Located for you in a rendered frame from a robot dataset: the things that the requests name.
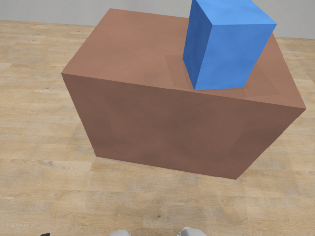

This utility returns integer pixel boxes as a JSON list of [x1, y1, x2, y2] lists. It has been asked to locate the pedestal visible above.
[[61, 8, 306, 180]]

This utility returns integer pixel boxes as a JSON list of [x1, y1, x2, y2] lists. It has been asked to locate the carton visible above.
[[182, 0, 277, 90]]

